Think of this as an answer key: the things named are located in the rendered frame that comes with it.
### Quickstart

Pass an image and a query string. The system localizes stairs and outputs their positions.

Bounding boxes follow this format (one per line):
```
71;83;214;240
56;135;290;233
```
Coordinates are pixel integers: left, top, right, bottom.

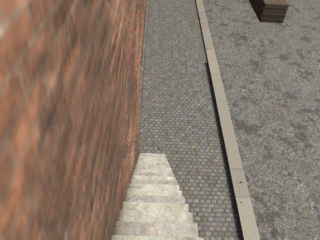
111;153;204;240

